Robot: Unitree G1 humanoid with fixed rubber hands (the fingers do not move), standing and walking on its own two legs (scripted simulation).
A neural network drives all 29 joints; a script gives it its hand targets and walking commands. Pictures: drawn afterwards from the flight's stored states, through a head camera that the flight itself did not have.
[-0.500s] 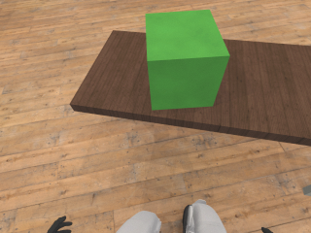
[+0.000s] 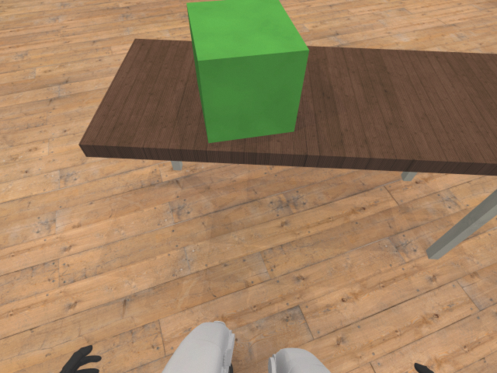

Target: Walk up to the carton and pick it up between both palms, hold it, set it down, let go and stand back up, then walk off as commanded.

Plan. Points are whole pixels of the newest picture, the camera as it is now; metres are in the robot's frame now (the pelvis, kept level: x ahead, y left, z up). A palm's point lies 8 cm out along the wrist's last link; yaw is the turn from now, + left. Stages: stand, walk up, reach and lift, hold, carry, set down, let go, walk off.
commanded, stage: walk off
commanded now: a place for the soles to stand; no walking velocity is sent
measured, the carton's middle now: (242, 69) +0.76 +0.14 +0.04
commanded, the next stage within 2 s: none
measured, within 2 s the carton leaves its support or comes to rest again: neither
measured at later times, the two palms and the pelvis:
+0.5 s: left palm out of the picture -0.01 +0.29 -0.07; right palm out of the picture +0.10 -0.30 -0.13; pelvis -0.03 -0.03 +0.01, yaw +6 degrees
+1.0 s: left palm out of the picture -0.06 +0.25 -0.07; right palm out of the picture +0.02 -0.34 -0.13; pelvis -0.09 -0.07 +0.01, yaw +2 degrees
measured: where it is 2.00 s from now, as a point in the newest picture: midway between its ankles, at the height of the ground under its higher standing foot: outside the picture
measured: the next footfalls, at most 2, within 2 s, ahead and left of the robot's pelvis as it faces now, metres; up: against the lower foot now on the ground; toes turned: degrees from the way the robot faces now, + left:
left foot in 0.54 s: +0.02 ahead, +0.11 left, +0.00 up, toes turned -6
right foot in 0.86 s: -0.04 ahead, -0.17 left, +0.00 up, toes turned +6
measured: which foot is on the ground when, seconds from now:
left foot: down 0.00-0.06, up 0.08-0.52, down 0.54-0.88, up 0.90-1.00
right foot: down 0.00-0.56, up 0.58-0.84, down 0.86-1.00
